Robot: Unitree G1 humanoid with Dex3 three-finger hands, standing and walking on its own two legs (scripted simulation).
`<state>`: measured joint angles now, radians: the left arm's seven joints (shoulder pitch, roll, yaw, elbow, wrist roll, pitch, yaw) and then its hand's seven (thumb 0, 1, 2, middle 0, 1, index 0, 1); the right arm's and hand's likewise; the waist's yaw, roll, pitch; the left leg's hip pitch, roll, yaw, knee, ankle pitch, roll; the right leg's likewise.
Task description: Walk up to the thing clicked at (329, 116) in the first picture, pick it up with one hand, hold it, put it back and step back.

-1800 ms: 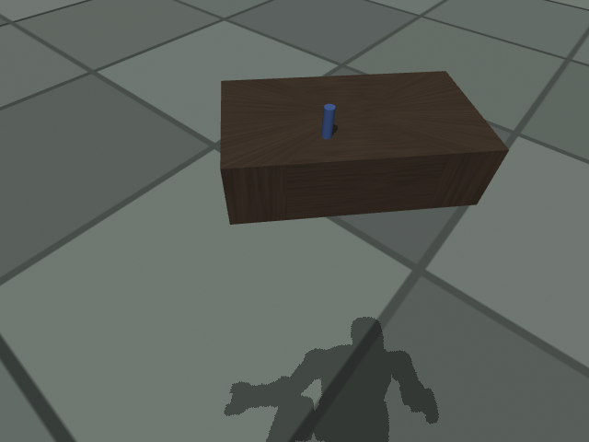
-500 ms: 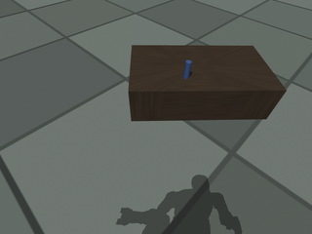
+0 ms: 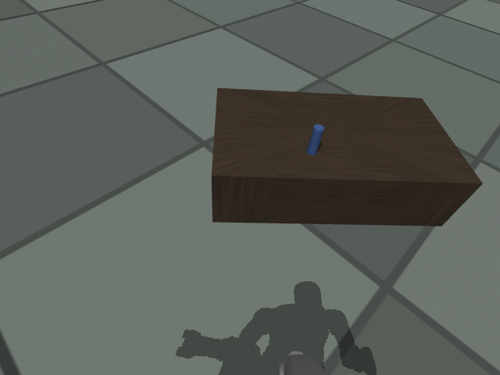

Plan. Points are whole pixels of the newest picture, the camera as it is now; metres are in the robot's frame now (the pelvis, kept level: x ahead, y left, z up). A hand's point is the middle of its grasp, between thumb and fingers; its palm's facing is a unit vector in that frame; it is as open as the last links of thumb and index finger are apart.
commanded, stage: walk up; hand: right
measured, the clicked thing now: (315, 140) +1.09 -0.31 -0.38
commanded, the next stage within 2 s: none
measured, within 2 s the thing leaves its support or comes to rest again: neither
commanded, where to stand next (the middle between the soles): +0.61 -0.12 m, yaw +1 degrees
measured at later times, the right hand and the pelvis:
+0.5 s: hand (411, 300) +0.30 -0.35 -0.14, palm faces -0.04 +0.93 -0.37, open 7.4 cm; pelvis +0.23 -0.07 +0.00, yaw +0 degrees
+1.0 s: hand (398, 233) +0.45 -0.36 -0.12, palm faces -0.02 +0.91 -0.41, open 7.4 cm; pelvis +0.41 -0.08 +0.00, yaw +0 degrees
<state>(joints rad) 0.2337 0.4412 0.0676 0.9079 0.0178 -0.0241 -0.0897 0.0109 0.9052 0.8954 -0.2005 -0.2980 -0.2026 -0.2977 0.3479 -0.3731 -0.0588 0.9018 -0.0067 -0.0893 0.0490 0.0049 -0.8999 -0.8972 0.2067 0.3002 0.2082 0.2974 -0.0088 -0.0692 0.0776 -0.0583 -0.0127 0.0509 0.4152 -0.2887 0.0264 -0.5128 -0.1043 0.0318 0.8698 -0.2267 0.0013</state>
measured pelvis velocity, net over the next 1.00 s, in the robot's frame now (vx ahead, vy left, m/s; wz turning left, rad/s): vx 0.41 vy -0.08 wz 0.00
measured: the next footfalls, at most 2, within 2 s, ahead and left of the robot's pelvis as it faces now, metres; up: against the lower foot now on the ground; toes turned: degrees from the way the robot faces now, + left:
right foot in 0.18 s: +0.25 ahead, -0.17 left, +0.00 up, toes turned -4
left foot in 0.64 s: +0.44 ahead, +0.05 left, +0.00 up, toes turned +6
